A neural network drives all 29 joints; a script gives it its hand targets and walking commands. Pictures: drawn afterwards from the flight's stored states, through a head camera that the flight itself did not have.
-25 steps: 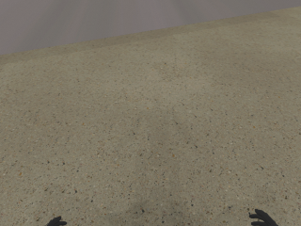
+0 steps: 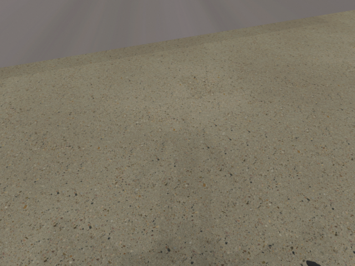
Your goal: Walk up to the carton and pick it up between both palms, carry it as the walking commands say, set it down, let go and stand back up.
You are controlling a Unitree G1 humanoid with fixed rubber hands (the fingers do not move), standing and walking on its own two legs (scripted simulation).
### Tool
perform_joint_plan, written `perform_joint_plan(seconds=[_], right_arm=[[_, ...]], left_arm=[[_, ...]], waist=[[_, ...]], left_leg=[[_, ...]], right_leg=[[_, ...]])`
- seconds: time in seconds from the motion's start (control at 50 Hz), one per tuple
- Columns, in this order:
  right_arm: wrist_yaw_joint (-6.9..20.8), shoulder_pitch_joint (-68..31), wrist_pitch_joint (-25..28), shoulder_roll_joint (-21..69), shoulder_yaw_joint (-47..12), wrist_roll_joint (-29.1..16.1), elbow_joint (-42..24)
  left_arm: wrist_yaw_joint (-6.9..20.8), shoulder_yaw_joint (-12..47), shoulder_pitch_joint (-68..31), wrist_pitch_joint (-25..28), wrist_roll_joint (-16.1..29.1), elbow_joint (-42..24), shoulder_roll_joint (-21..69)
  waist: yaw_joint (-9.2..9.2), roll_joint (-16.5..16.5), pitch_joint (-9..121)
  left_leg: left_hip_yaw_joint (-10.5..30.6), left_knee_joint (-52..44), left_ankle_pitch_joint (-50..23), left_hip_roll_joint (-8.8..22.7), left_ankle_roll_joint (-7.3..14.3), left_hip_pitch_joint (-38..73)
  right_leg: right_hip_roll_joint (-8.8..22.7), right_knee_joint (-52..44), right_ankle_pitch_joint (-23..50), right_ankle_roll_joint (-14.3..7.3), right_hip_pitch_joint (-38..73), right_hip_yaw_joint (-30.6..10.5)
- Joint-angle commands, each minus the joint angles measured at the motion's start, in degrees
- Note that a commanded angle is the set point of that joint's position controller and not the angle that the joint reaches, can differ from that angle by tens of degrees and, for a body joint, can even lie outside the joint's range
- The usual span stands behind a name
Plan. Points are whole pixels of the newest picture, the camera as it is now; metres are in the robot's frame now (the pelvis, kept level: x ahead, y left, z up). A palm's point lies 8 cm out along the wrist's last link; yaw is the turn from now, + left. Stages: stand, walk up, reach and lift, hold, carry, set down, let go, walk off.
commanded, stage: stand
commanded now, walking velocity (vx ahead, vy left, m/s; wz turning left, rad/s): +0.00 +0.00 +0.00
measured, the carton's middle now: out of the picture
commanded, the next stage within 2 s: walk up in 0.68 s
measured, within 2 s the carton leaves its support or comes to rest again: neither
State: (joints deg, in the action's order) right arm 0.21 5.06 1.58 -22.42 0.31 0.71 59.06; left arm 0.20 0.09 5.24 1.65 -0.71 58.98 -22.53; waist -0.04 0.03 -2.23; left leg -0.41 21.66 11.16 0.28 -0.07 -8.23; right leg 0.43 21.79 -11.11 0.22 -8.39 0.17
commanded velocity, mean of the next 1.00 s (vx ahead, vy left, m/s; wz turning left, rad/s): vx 0.00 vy -0.01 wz -0.06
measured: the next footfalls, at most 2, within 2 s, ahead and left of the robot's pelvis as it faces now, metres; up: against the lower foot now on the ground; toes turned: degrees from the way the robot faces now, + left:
right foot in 1.10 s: +0.04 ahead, -0.17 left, +0.00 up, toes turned -13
left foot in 1.48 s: +0.09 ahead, +0.08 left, +0.00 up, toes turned -18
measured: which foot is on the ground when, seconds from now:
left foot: down 0.00-1.00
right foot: down 0.00-0.86, up 0.88-1.00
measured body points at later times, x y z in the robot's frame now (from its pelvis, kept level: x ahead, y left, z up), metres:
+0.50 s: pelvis +0.00 +0.00 +0.00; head +0.01 +0.00 +0.45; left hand +0.11 +0.32 -0.11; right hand +0.11 -0.32 -0.11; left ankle +0.01 +0.12 -0.75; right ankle +0.01 -0.12 -0.75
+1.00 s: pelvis +0.00 -0.01 +0.00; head +0.03 -0.02 +0.45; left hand +0.12 +0.29 -0.12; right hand +0.09 -0.34 -0.13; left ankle +0.01 +0.12 -0.75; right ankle -0.01 -0.14 -0.70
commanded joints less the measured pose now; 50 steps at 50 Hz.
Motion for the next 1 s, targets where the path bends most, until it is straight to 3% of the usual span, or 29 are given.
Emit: perform_joint_plan(seconds=[0.0,0.84,0.86,0.88,0.9,0.92,0.94,0.98], right_arm=[[-0.2,-2.6,0.5,-9.8,1.8,0.0,-2.2],[-0.5,-2.2,0.0,-10.2,1.9,-0.1,-0.7],[-3.9,17.1,-4.8,-15.1,5.5,1.5,5.4],[-3.2,4.2,-3.9,-13.9,5.4,0.6,-0.3],[-2.9,1.2,-3.5,-9.8,4.8,0.7,-3.0],[-2.7,0.0,-3.4,-7.3,4.2,1.1,-3.9],[-2.6,-0.2,-3.2,-5.9,3.8,1.5,-4.6],[-2.1,1.2,-3.2,-6.3,3.7,2.0,-6.0]], left_arm=[[-0.3,-1.7,-2.5,0.5,0.0,-2.2,-9.8],[-0.5,-1.8,-2.3,0.0,0.1,-1.0,-10.1],[2.9,-4.5,-8.6,-4.7,-1.3,-7.6,-7.0],[1.8,-4.1,-2.2,-4.6,1.1,-5.8,-2.7],[1.7,-4.4,-0.5,-4.9,0.7,-6.1,-2.6],[2.0,-4.5,-1.2,-5.3,0.8,-6.7,-2.3],[2.0,-4.4,-1.1,-5.2,0.8,-7.9,-1.6],[2.1,-3.9,-1.5,-5.7,0.7,-9.2,-1.3]], waist=[[0.00,-0.1,2.9],[-0.02,0.0,3.3],[6.36,-1.5,-2.5],[2.29,-14.6,-0.9],[0.99,-12.8,1.0],[0.59,-10.9,1.9],[0.66,-10.6,2.8],[1.67,-9.6,1.8]], left_leg=[[5.8,-4.4,-3.7,6.6,2.0,0.2],[5.4,-5.4,-7.8,7.1,1.7,2.1],[29.0,-10.3,1.4,26.3,5.3,14.8],[11.5,-4.8,-12.6,25.2,8.1,7.9],[5.9,-2.6,-16.0,21.3,8.5,-0.5],[0.8,-1.2,-17.4,18.0,7.2,-3.3],[-1.5,-0.8,-16.7,16.1,6.5,-2.6],[-1.1,-0.6,-15.1,16.9,6.6,-3.1]], right_leg=[[6.4,-4.3,3.8,-2.0,-0.1,-5.6],[7.0,-5.5,7.6,-1.8,1.9,-5.3],[-4.1,16.7,-15.7,2.0,-24.3,2.9],[2.9,29.0,-18.7,3.3,-21.6,-0.5],[3.2,34.9,-19.4,2.6,-16.1,-1.2],[2.7,35.2,-17.6,2.7,-13.4,-0.6],[2.6,32.2,-16.4,2.8,-13.5,-0.2],[2.0,26.1,-15.6,3.3,-11.4,1.9]])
